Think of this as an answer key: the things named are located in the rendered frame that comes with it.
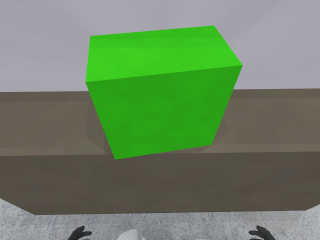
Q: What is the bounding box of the pedestal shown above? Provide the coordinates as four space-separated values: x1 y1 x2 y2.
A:
0 88 320 215

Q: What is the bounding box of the carton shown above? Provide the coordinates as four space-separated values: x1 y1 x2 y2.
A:
85 25 243 160

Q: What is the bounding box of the right robot hand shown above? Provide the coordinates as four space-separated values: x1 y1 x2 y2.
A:
248 225 275 240

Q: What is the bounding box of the left robot hand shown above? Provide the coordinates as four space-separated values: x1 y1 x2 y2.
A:
68 225 92 240

